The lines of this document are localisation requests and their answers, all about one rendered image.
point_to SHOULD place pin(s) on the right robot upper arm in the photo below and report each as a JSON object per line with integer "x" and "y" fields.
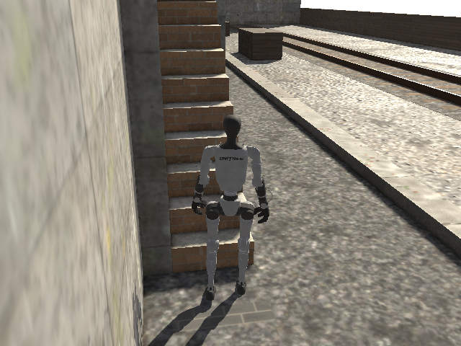
{"x": 256, "y": 166}

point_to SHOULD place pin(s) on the robot left forearm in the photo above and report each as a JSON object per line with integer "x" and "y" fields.
{"x": 198, "y": 192}

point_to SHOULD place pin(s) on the left robot upper arm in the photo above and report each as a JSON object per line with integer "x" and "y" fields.
{"x": 208, "y": 153}

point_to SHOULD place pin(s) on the robot torso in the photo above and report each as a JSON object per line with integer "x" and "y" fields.
{"x": 230, "y": 171}

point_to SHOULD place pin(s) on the robot right shin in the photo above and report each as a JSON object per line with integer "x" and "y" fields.
{"x": 243, "y": 259}

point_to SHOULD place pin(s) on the robot left hand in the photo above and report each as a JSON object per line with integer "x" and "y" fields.
{"x": 201, "y": 204}

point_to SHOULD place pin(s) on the robot right hand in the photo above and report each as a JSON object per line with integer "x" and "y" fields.
{"x": 263, "y": 212}

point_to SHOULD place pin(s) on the robot right forearm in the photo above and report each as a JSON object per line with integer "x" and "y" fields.
{"x": 262, "y": 196}

